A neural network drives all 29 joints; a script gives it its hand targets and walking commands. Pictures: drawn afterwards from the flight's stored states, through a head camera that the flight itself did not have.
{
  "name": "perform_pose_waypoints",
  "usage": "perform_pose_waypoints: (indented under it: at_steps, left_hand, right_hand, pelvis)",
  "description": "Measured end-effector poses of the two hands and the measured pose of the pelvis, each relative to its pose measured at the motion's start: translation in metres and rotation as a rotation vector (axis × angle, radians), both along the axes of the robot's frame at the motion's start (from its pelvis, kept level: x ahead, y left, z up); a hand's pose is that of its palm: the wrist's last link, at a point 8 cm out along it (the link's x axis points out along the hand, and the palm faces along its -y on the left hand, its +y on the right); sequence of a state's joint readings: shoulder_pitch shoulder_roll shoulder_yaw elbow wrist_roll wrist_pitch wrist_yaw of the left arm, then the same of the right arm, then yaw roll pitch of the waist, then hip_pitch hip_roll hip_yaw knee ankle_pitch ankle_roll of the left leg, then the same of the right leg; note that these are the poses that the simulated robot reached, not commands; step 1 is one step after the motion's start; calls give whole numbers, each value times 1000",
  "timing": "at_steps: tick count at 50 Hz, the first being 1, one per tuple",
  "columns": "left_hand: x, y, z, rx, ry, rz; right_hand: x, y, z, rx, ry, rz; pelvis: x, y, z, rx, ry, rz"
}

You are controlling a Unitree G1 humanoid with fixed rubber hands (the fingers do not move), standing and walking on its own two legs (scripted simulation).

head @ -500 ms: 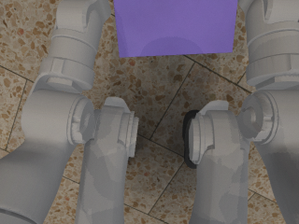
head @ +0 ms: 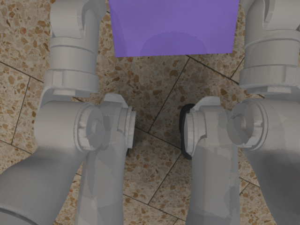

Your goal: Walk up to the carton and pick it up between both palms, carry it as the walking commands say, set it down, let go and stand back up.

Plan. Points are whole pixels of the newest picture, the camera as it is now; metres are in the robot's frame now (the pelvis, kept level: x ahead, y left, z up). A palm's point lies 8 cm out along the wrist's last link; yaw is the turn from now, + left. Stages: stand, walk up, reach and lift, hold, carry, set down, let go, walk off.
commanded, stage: reach and lift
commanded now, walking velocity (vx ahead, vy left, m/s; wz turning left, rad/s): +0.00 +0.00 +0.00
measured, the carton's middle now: out of the picture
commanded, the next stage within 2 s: none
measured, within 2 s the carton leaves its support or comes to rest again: neither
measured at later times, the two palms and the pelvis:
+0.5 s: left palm out of the picture +0.53 +0.12 -0.07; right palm out of the picture +0.54 -0.15 -0.06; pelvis -0.03 +0.00 +0.04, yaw -1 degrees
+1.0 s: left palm out of the picture +0.50 +0.12 +0.00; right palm out of the picture +0.51 -0.15 +0.02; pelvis -0.05 +0.00 +0.09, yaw -2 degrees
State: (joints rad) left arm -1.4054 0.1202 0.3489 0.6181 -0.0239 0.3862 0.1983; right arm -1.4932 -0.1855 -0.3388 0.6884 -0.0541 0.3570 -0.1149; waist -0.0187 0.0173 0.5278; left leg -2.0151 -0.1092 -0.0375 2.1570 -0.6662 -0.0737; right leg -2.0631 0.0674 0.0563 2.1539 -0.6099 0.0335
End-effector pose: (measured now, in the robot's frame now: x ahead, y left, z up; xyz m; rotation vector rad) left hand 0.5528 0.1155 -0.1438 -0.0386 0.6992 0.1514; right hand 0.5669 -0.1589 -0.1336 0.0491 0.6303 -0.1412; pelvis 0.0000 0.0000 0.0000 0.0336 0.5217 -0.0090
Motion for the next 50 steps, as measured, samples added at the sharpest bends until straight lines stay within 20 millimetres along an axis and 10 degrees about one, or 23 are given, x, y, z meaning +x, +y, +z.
perform_pose_waypoints:
  at_steps: [50]
  left_hand:
    - [-54,4,144,-18,-29,10]
  right_hand:
    - [-52,5,150,5,-29,-16]
  pelvis:
    - [-47,3,85,2,-132,-28]
